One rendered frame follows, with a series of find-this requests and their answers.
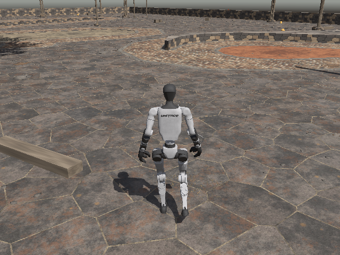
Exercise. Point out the left robot forearm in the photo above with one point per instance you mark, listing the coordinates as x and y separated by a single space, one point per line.
144 142

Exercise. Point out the robot left foot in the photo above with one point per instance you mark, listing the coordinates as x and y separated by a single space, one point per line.
163 209

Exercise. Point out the robot left upper arm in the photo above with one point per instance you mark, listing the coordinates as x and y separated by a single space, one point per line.
150 121

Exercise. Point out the robot foot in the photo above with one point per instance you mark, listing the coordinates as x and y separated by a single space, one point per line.
163 209
184 212

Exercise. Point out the right robot forearm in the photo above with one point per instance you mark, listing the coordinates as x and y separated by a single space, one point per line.
195 139

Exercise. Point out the left robot hand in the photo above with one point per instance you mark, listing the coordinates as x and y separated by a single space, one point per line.
143 154

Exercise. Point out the robot right upper arm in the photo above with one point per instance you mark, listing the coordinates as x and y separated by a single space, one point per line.
189 120

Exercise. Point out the right robot hand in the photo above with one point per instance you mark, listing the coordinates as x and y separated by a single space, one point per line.
194 149

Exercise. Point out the robot right foot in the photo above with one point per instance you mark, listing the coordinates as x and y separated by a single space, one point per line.
184 212

